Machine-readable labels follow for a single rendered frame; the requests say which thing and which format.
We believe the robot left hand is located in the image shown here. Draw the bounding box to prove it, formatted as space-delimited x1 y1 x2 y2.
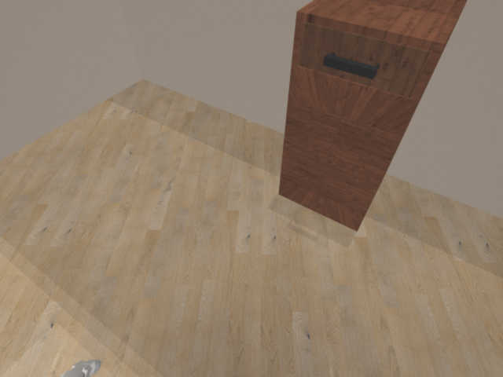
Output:
61 360 101 377

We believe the cabinet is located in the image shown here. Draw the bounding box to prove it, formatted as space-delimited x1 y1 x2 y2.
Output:
278 0 467 231

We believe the handle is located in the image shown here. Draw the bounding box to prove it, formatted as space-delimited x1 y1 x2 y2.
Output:
323 52 380 79

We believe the drawer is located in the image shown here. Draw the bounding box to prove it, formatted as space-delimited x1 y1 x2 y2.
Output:
298 21 432 98

